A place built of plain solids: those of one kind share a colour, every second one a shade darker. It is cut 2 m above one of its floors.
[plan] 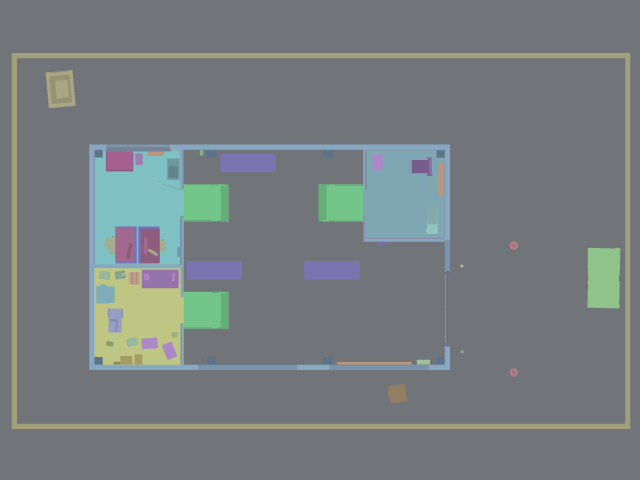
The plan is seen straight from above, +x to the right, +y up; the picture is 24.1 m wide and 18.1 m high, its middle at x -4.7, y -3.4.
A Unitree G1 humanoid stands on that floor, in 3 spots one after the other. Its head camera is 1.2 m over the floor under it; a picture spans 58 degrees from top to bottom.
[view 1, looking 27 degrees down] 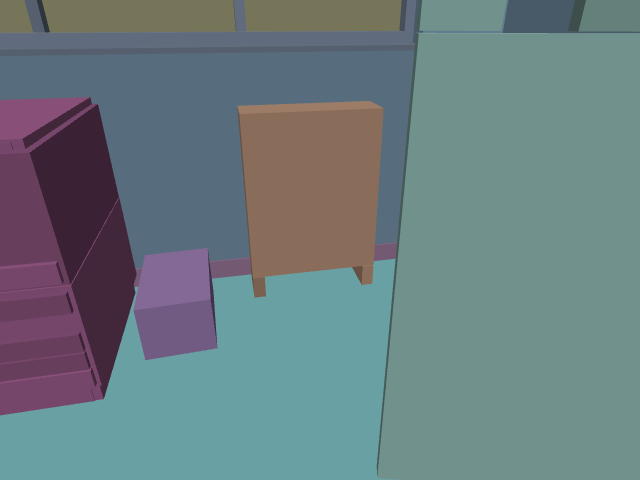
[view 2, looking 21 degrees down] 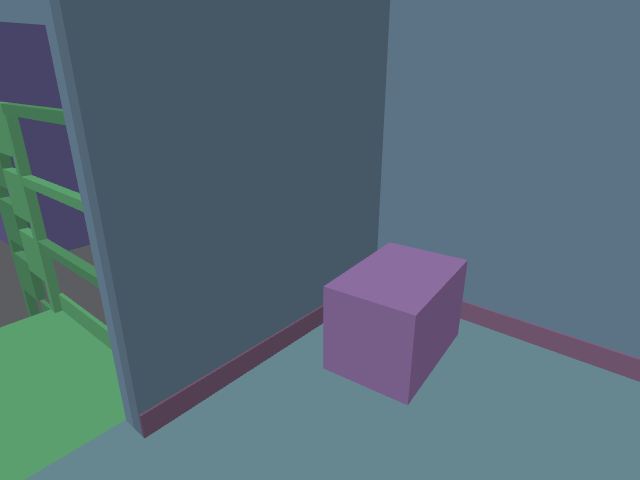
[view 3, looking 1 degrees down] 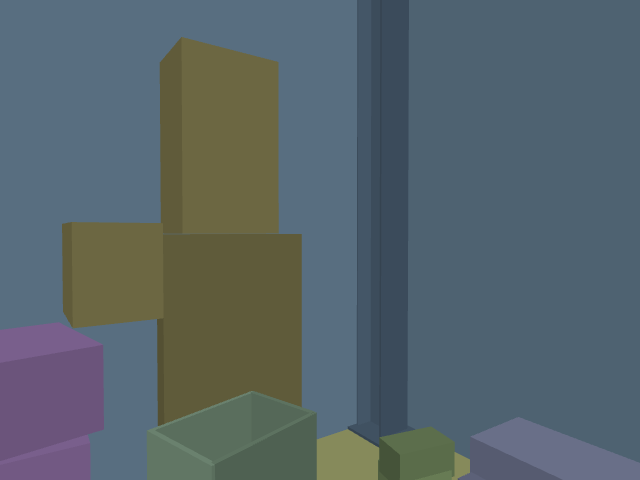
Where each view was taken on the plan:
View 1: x -11.25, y -2.00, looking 78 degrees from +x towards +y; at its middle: radiator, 2.03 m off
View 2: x -1.70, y -2.00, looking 130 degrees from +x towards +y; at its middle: wall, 2.07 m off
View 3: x -11.25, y -6.05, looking -125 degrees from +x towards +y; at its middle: wall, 2.50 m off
